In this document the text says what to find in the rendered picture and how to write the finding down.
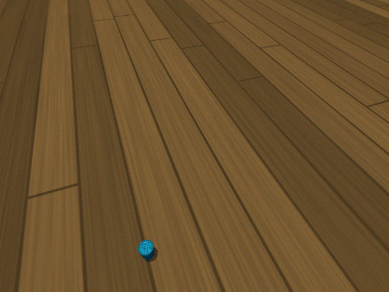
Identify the cup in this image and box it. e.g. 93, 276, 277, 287
138, 240, 154, 260

